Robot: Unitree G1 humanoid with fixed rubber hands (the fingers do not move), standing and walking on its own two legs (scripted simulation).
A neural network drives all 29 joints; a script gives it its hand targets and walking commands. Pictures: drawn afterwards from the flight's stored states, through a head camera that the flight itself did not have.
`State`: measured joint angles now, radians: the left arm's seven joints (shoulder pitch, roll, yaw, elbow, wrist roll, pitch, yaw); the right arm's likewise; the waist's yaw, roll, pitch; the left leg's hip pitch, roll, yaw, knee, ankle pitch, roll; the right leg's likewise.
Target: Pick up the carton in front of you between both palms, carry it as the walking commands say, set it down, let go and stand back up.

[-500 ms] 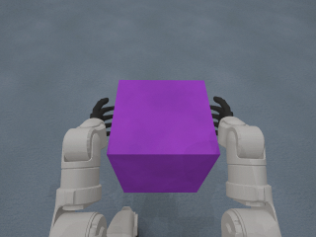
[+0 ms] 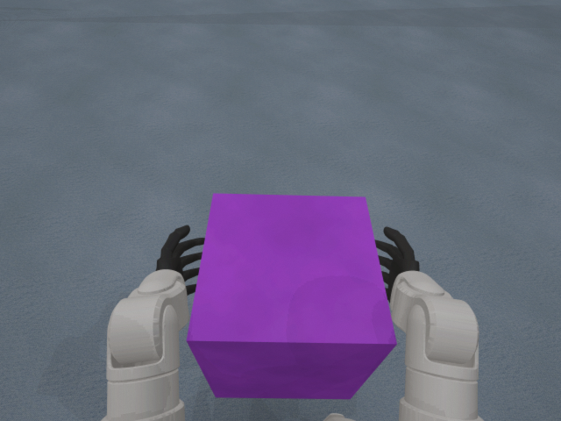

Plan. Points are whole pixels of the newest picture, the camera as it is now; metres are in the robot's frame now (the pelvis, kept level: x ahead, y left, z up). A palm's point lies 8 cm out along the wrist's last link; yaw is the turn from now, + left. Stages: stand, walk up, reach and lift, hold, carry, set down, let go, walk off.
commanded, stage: carry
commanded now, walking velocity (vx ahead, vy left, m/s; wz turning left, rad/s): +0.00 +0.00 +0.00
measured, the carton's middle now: (286, 303) +0.29 +0.00 +0.01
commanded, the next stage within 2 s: hold in 1.94 s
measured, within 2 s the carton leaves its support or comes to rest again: neither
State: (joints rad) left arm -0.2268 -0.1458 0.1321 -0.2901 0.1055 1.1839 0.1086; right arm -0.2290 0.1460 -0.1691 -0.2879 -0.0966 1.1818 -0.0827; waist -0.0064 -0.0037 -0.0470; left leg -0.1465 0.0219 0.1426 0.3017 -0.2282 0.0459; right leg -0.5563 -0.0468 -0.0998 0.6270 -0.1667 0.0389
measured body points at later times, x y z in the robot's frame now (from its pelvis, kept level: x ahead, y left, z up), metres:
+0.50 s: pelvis +0.13 -0.02 -0.02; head +0.08 -0.03 +0.43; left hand +0.38 +0.15 +0.06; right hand +0.40 -0.16 +0.06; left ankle +0.02 +0.09 -0.75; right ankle +0.17 -0.11 -0.75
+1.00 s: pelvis +0.09 -0.01 -0.02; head +0.04 -0.01 +0.43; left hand +0.34 +0.16 +0.04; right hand +0.36 -0.15 +0.04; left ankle +0.02 +0.09 -0.75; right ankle +0.17 -0.11 -0.75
